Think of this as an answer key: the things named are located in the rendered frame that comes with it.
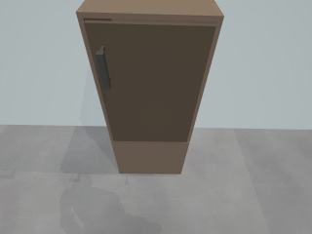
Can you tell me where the cupboard door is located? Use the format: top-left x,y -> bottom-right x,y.
84,20 -> 216,142

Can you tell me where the handle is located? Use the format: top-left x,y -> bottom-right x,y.
96,46 -> 111,90

